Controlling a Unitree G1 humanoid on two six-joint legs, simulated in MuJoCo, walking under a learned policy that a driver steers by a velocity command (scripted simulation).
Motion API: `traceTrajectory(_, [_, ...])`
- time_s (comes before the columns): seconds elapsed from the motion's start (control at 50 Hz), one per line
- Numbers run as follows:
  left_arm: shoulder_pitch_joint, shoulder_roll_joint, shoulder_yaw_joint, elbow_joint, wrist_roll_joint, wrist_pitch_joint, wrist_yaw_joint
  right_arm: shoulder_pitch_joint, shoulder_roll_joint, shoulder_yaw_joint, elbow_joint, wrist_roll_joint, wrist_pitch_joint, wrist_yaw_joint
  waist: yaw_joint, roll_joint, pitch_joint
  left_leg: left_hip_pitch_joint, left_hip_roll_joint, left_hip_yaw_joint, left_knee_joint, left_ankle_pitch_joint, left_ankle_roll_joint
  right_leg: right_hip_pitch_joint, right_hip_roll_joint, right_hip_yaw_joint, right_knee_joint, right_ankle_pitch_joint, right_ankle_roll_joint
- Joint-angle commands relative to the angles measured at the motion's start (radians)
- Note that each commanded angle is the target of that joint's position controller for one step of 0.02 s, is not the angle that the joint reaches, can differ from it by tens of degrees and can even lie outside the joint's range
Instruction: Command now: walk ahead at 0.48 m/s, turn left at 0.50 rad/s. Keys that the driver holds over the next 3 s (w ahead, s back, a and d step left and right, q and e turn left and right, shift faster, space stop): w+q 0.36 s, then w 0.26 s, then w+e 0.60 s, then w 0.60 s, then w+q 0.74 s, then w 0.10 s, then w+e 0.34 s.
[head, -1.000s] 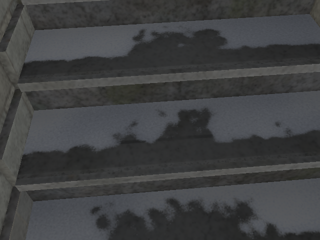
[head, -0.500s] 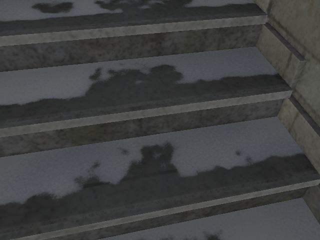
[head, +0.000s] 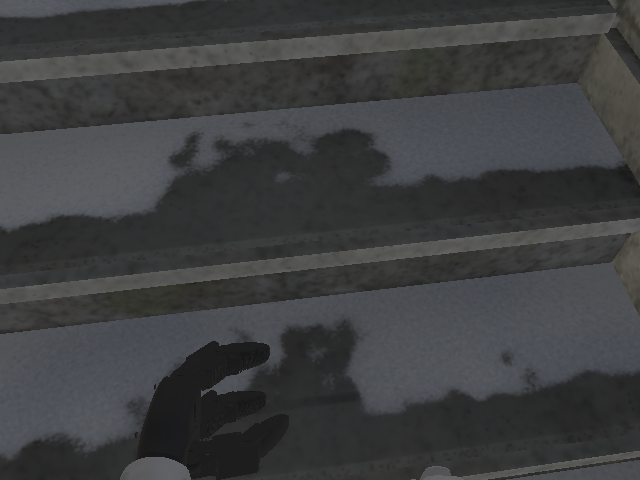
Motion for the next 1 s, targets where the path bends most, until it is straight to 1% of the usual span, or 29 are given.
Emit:
traceTrajectory(0.02, [0.393,0.362,0.169,0.086,-0.007,0.002,0.026,-0.105,-0.051,-0.038,-0.245,-0.046,-0.056,0.049,0.174,-0.373,-0.447,-0.627,-0.142,-0.139,1.073,0.009,0.030,0.894,-0.344,1.104,-1.023,-0.426,-0.102])
traceTrajectory(0.06, [0.205,0.184,0.121,0.161,-0.011,-0.017,0.017,-0.137,0.000,-0.022,-0.271,-0.081,-0.040,0.031,0.044,-0.177,-0.152,-0.756,-0.074,0.004,1.325,0.173,0.031,0.618,-0.301,0.863,-0.957,-0.492,-0.124])
traceTrajectory(0.08, [0.210,0.153,0.111,0.199,-0.019,-0.036,0.016,-0.210,0.016,-0.014,-0.295,-0.095,-0.027,0.033,0.057,-0.146,-0.107,-0.838,-0.064,0.044,1.460,0.212,0.047,0.589,-0.301,0.710,-0.892,-0.334,-0.134])
traceTrajectory(0.1, [0.238,0.089,0.096,0.268,0.001,-0.053,0.015,-0.253,0.042,0.003,-0.311,-0.088,-0.010,0.023,0.036,-0.090,-0.071,-0.898,-0.073,0.031,1.542,0.195,0.069,0.545,-0.277,0.558,-0.863,-0.183,-0.119])
traceTrajectory(0.12, [0.297,0.094,0.096,0.332,0.030,-0.074,0.010,-0.277,0.051,0.008,-0.329,-0.066,0.019,0.008,0.031,-0.042,-0.016,-0.950,-0.105,0.022,1.600,0.135,0.077,0.508,-0.264,0.457,-0.882,-0.100,-0.103])
traceTrajectory(0.14, [0.371,0.097,0.100,0.400,0.024,-0.089,-0.001,-0.301,0.117,0.035,-0.356,-0.056,0.038,-0.001,0.012,-0.045,0.015,-1.053,-0.095,0.012,1.651,0.096,0.087,0.546,-0.254,0.376,-0.903,-0.023,-0.082])
traceTrajectory(0.18, [0.374,0.067,0.088,0.425,0.014,-0.114,-0.005,-0.258,0.085,0.034,-0.334,-0.046,0.073,-0.012,-0.018,-0.049,0.051,-1.119,-0.083,-0.024,1.534,0.070,0.076,0.566,-0.250,0.221,-0.949,0.084,-0.026])
traceTrajectory(0.22, [0.300,0.131,0.095,0.401,0.011,-0.131,-0.006,-0.357,-0.001,0.009,-0.374,-0.044,0.098,-0.012,-0.026,-0.011,0.066,-1.058,-0.093,0.033,1.388,0.105,0.051,0.508,-0.247,0.092,-1.031,0.152,-0.018])
traceTrajectory(0.28, [0.439,0.234,0.113,0.459,0.020,-0.166,-0.010,-0.549,0.064,0.028,-0.440,-0.070,0.120,-0.049,0.033,-0.051,0.067,-1.331,-0.131,0.117,1.742,-0.085,0.076,0.728,-0.276,0.087,-1.105,0.236,-0.079])
traceTrajectory(0.32, [0.514,0.242,0.114,0.484,0.023,-0.176,-0.014,-0.622,0.065,0.037,-0.482,-0.064,0.124,-0.061,0.043,-0.050,0.088,-1.432,-0.115,0.103,1.723,-0.176,0.095,0.856,-0.260,0.030,-1.131,0.212,-0.057])
traceTrajectory(0.38, [0.631,0.193,0.102,0.522,0.024,-0.137,0.016,-0.743,0.071,0.058,-0.552,-0.067,0.130,-0.044,0.077,-0.036,0.097,-1.418,-0.058,0.199,1.384,-0.205,0.071,0.948,-0.188,-0.037,-1.205,0.198,-0.040])
traceTrajectory(0.42, [0.655,0.224,0.108,0.527,-0.009,-0.114,0.049,-0.772,0.068,0.076,-0.580,-0.055,0.147,-0.001,0.109,-0.107,0.045,-1.189,0.015,0.339,1.048,-0.255,0.094,0.997,-0.209,-0.091,-1.381,0.458,-0.113])
traceTrajectory(0.44, [0.567,0.212,0.093,0.492,-0.027,-0.110,0.052,-0.720,0.065,0.072,-0.541,-0.039,0.139,0.006,0.081,-0.059,0.020,-0.905,-0.042,0.450,0.837,-0.275,0.119,0.921,-0.184,-0.171,-1.326,0.971,-0.107])
traceTrajectory(0.46, [0.584,0.273,0.100,0.485,-0.039,-0.114,0.054,-0.617,0.082,0.076,-0.497,-0.029,0.141,0.002,0.044,-0.142,-0.107,-0.657,-0.129,0.505,0.813,-0.259,0.120,0.933,-0.222,-0.172,-1.178,1.665,-0.132])
traceTrajectory(0.48, [0.593,0.346,0.119,0.480,-0.044,-0.117,0.050,-0.429,0.043,0.054,-0.443,-0.018,0.145,-0.008,-0.040,-0.244,-0.237,-0.509,-0.187,0.479,0.761,-0.291,0.138,1.034,-0.252,-0.152,-0.960,2.040,-0.124])
traceTrajectory(0.5, [0.547,0.400,0.136,0.453,-0.071,-0.123,0.023,-0.268,-0.015,0.035,-0.395,-0.021,0.135,-0.005,-0.097,-0.300,-0.333,-0.357,-0.209,0.421,0.607,-0.246,0.165,1.076,-0.266,-0.129,-0.745,2.106,-0.108])
traceTrajectory(0.52, [0.496,0.420,0.148,0.399,-0.090,-0.133,-0.008,-0.175,-0.087,0.007,-0.348,-0.041,0.123,-0.005,-0.130,-0.292,-0.426,-0.150,-0.183,0.234,0.432,-0.234,0.189,0.941,-0.201,-0.097,-0.489,1.856,-0.086])
traceTrajectory(0.54, [0.468,0.364,0.145,0.324,-0.080,-0.150,-0.042,-0.131,-0.220,-0.042,-0.317,-0.051,0.116,-0.010,-0.122,-0.009,-0.451,0.045,0.040,-0.324,0.133,-0.378,0.286,0.557,0.011,-0.035,-0.023,1.002,-0.004])
traceTrajectory(0.56, [0.418,0.317,0.148,0.292,-0.035,-0.162,-0.074,-0.186,-0.273,-0.071,-0.303,-0.060,0.131,-0.020,-0.079,0.086,-0.506,0.062,0.162,-0.733,-0.146,-0.391,0.279,0.383,0.140,0.169,0.382,0.339,0.008])
traceTrajectory(0.58, [0.397,0.220,0.132,0.259,-0.005,-0.157,-0.075,-0.252,-0.244,-0.068,-0.283,-0.059,0.115,-0.019,-0.016,0.017,-0.439,-0.012,0.173,-0.671,-0.171,-0.439,0.262,0.275,0.094,0.269,0.565,0.350,-0.001])
traceTrajectory(0.62, [0.285,0.105,0.097,0.173,0.026,-0.154,-0.033,-0.232,-0.111,-0.033,-0.173,-0.037,0.056,-0.019,0.036,-0.116,-0.096,-0.282,0.142,-0.442,-0.112,-0.242,0.246,0.100,0.044,0.199,0.708,0.328,-0.014])
traceTrajectory(0.68, [0.296,0.015,0.046,0.154,0.017,-0.097,-0.007,-0.126,0.008,0.005,-0.024,-0.070,0.018,-0.011,0.104,-0.103,-0.007,-0.320,0.115,-0.134,-0.082,0.131,0.176,-0.088,0.057,0.226,0.857,0.240,-0.047])
traceTrajectory(0.74, [0.196,0.010,0.043,0.144,-0.019,-0.063,0.010,-0.087,0.003,0.020,0.015,-0.077,-0.016,0.000,0.087,-0.042,0.039,-0.327,0.150,-0.001,-0.184,0.116,0.133,-0.258,0.099,0.224,0.927,0.168,-0.059])
traceTrajectory(0.82, [-0.097,-0.013,0.000,-0.012,0.000,-0.041,0.044,-0.045,-0.045,0.037,0.065,-0.051,-0.037,0.004,0.109,-0.015,0.124,-0.340,0.098,0.156,-0.336,-0.026,0.047,-0.385,0.075,0.146,0.693,0.068,-0.077])
traceTrajectory(0.86, [-0.134,0.035,-0.003,-0.039,-0.007,-0.017,0.026,0.009,-0.109,0.032,0.064,-0.032,-0.017,-0.043,0.073,0.007,0.038,-0.317,0.098,0.211,-0.509,0.213,0.087,-0.175,0.053,-0.030,0.435,0.093,-0.057])
traceTrajectory(0.9, [-0.049,0.013,-0.006,0.023,-0.017,-0.001,0.020,0.006,-0.147,0.033,0.031,-0.028,-0.011,-0.068,0.086,0.064,-0.063,-0.169,0.111,0.301,-0.492,0.758,0.111,0.022,0.025,-0.134,0.338,0.046,-0.075])
traceTrajectory(0.94, [0.035,0.049,-0.004,0.072,-0.051,-0.001,0.019,0.014,-0.205,0.025,-0.007,0.020,-0.013,-0.083,0.129,0.093,-0.189,-0.159,0.126,0.335,-0.297,1.550,0.118,0.441,0.121,-0.217,-0.010,0.051,-0.093])
traceTrajectory(0.98, [0.299,0.137,0.045,0.143,-0.015,0.007,0.009,-0.076,-0.278,-0.005,-0.071,0.012,-0.036,-0.062,0.250,0.205,-0.337,0.072,0.224,0.298,0.103,1.788,0.101,0.561,0.167,-0.115,-0.248,0.026,-0.135])
traceTrajectory(1.0, [0.356,0.193,0.072,0.166,0.006,0.000,-0.002,-0.086,-0.283,-0.018,-0.119,0.012,-0.049,-0.040,0.271,0.163,-0.406,-0.010,0.180,0.286,0.362,1.528,0.074,0.739,0.172,0.028,-0.444,0.041,-0.162])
